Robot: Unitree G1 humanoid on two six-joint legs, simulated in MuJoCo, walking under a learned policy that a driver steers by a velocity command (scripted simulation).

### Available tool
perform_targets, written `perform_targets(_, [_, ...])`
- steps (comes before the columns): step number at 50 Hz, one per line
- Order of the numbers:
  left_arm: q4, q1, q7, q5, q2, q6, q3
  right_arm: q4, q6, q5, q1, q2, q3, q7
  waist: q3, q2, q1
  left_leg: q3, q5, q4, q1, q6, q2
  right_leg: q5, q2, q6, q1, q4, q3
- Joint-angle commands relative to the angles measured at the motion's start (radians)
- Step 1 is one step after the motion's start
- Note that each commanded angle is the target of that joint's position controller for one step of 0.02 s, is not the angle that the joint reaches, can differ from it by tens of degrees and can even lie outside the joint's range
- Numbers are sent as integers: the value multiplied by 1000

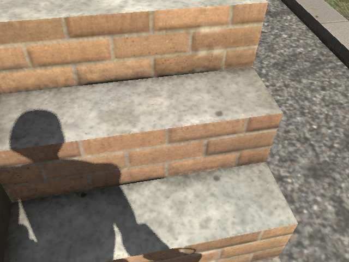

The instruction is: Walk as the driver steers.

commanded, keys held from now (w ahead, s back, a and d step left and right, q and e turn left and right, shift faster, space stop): w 1.00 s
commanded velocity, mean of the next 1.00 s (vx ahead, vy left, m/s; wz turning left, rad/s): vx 0.50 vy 0.00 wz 0.00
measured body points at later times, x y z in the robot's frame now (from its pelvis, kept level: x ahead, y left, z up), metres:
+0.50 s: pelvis -0.01 +0.00 +0.00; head -0.03 +0.01 +0.45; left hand +0.15 +0.21 -0.10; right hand +0.08 -0.22 -0.13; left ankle -0.06 +0.14 -0.75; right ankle +0.03 -0.10 -0.75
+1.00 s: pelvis -0.01 +0.00 +0.00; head -0.03 +0.01 +0.45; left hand +0.12 +0.22 -0.12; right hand +0.06 -0.22 -0.14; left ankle -0.06 +0.14 -0.75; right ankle +0.03 -0.10 -0.75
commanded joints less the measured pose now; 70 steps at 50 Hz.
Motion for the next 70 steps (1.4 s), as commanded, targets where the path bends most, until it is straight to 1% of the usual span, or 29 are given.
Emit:
perform_targets(1, [-76,-43,2,0,61,-14,14,-48,-12,0,-10,-79,-17,-1,10,17,-1,-49,137,-33,-75,112,90,58,-120,-20,16,-43,104])
perform_targets(5, [-75,-38,2,0,62,-15,13,-45,-11,1,-5,-81,-17,-1,7,16,-1,-49,144,-33,-74,110,90,62,-120,-20,22,-46,106])
perform_targets(6, [-79,-58,11,1,65,-24,11,-59,-17,1,-17,-87,-18,-4,7,29,-9,-49,133,-33,-86,112,83,63,-127,-23,32,-54,126])
perform_targets(7, [-77,-59,14,1,64,-28,9,-57,-18,0,-15,-82,-17,-5,0,22,-11,-54,144,-40,-79,111,86,74,-132,-23,37,-57,128])
perform_targets(8, [-71,-55,14,-1,65,-29,8,-50,-18,-1,-9,-84,-17,-5,0,17,-10,-54,147,-43,-80,111,86,76,-131,-21,45,-59,126])
perform_targets(9, [-71,-47,13,-6,60,-32,4,-50,-20,3,12,-83,-14,-7,-22,9,-13,-59,148,-54,-60,109,87,73,-133,-20,51,-75,128])
perform_targets(10, [-72,-58,12,-7,62,-33,4,-49,-20,2,8,-85,-14,-7,-10,7,-13,-60,153,-62,-57,107,88,80,-131,-18,46,-80,125])
perform_targets(14, [-73,-71,11,-3,63,-35,0,-50,-21,-3,7,-88,-11,-6,-3,14,-11,-60,168,-78,-55,100,90,115,-130,-14,57,-87,118])
perform_targets(22, [-78,-102,10,-3,61,-36,-7,-52,-25,-7,4,-90,-7,-3,3,21,-14,-66,151,-95,-60,94,91,107,-132,-9,57,-99,111])
perform_targets(25, [-78,-111,8,-2,60,-35,-9,-53,-31,-5,1,-87,-4,1,2,26,-13,-69,143,-98,-63,96,93,105,-134,-12,61,-103,112])
perform_targets(26, [-77,-110,9,-3,63,-34,-10,-52,-32,-5,3,-92,-5,3,1,27,-12,-69,137,-96,-67,97,92,99,-132,-14,64,-102,110])
perform_targets(27, [-66,-86,3,-9,68,-26,-5,-40,-25,-8,11,-89,-4,7,-2,23,-2,-65,150,-90,-65,97,99,98,-129,-14,63,-99,92])
perform_targets(30, [-65,-96,-1,-7,61,-21,-5,-43,-22,-9,7,-88,-3,9,4,24,-6,-64,135,-84,-71,98,96,82,-127,-13,52,-103,94])
perform_targets(33, [-62,-100,-1,-7,61,-21,-5,-41,-22,-9,8,-88,-3,8,4,22,-9,-66,126,-81,-66,99,96,64,-127,-13,38,-105,95])
perform_targets(34, [-53,-81,-1,-4,66,-22,-2,-34,-17,-2,13,-104,-8,2,5,40,-11,-58,93,-63,-97,100,93,27,-136,-16,59,-98,108])
perform_targets(36, [-53,-86,2,-6,64,-21,-2,-35,-16,-1,10,-91,-5,-2,14,20,-16,-64,70,-54,-112,103,92,-28,-138,-17,41,-102,115])
perform_targets(38, [-52,-87,4,-6,63,-20,-3,-32,-16,-3,10,-89,-5,-2,20,17,-18,-66,71,-51,-110,105,92,-43,-136,-17,24,-104,113])
perform_targets(41, [-46,-78,6,-8,65,-21,-2,-25,-17,-3,16,-92,-6,0,16,18,-19,-67,82,-47,-106,108,93,-29,-134,-17,24,-98,109])
perform_targets(42, [-51,-95,6,-11,58,-21,-5,-29,-22,-10,15,-77,-1,6,14,1,-18,-76,119,-67,-72,108,96,12,-124,-13,2,-103,96])
perform_targets(44, [-44,-79,5,-11,62,-22,-3,-24,-23,-11,22,-90,-5,9,3,22,-11,-69,151,-68,-59,106,96,72,-124,-13,23,-97,91])
perform_targets(46, [-39,-71,4,-11,64,-22,-2,-22,-22,-10,28,-92,-5,8,-4,23,-9,-65,159,-70,-57,105,95,93,-125,-14,39,-93,92])
perform_targets(55, [-32,-70,5,-9,60,-20,-3,-24,-21,-9,30,-87,-4,5,6,27,-8,-62,149,-75,-61,102,94,98,-126,-16,39,-99,93])
perform_targets(56, [-38,-92,13,-5,62,-29,-5,-37,-28,-6,18,-94,-5,2,6,40,-18,-64,138,-79,-69,103,89,98,-132,-18,43,-103,110])
perform_targets(58, [-37,-94,17,-6,65,-34,-6,-35,-31,-5,21,-93,-4,1,0,28,-19,-68,139,-86,-65,102,93,101,-134,-18,49,-105,108])
perform_targets(70, [-39,-116,12,-6,64,-36,-11,-38,-32,-9,15,-96,-1,6,-4,20,-17,-72,143,-102,-63,95,95,112,-137,-15,64,-115,104])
